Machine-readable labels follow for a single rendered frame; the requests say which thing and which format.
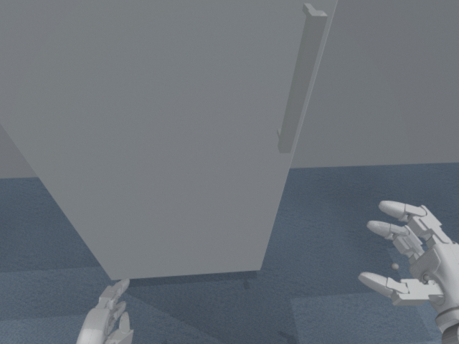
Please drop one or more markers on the robot left hand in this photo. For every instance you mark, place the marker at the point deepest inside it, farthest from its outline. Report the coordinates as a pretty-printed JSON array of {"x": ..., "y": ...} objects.
[{"x": 100, "y": 320}]

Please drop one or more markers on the robot right forearm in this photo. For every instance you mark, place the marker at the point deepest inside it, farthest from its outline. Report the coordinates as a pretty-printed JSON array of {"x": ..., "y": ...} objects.
[{"x": 448, "y": 324}]

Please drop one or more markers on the robot right hand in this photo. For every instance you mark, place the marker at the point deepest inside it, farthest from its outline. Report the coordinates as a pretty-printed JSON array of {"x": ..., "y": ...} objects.
[{"x": 440, "y": 261}]

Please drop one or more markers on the fridge door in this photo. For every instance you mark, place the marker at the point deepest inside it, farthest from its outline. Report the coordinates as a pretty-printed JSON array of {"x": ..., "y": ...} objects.
[{"x": 153, "y": 123}]

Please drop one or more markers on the handle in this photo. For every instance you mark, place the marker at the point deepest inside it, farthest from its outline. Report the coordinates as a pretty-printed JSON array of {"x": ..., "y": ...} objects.
[{"x": 307, "y": 54}]

